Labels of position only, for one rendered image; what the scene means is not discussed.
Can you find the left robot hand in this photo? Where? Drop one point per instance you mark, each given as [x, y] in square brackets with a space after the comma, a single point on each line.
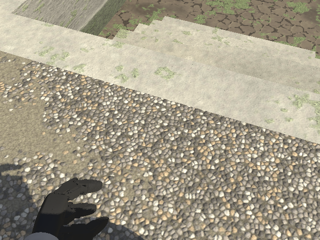
[56, 211]

